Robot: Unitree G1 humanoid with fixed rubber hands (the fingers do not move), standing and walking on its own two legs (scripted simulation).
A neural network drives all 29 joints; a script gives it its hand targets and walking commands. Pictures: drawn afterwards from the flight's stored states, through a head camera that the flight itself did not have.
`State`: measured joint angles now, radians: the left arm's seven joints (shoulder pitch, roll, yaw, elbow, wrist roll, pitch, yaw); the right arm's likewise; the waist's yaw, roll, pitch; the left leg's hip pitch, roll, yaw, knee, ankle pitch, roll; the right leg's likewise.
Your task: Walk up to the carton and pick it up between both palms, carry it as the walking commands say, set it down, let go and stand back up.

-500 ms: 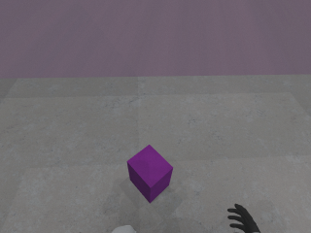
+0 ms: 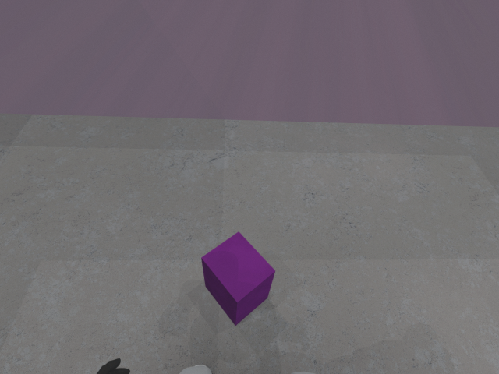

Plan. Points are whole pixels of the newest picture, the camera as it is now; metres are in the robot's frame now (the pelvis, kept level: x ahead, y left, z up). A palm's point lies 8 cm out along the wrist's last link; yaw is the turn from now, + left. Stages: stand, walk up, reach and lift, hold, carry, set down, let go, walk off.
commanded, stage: walk up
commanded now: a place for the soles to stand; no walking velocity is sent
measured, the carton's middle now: (237, 279) +0.51 +0.02 -0.63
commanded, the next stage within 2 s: none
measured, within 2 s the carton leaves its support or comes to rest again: neither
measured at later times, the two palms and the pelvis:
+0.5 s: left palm out of the picture -0.03 +0.07 -0.10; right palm (478, 326) +0.21 -0.41 -0.09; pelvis +0.03 -0.18 +0.01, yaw +16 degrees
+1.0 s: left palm (242, 361) +0.16 +0.02 -0.13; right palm (490, 284) +0.29 -0.48 -0.09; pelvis +0.16 -0.25 +0.00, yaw +27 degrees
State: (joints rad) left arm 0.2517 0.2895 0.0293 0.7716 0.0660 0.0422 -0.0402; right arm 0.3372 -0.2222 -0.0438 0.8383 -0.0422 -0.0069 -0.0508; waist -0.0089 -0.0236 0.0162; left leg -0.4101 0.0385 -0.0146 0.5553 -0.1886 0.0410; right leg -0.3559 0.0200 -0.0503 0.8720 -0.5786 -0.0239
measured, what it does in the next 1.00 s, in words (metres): steps to the right, turning left: right foot, then left foot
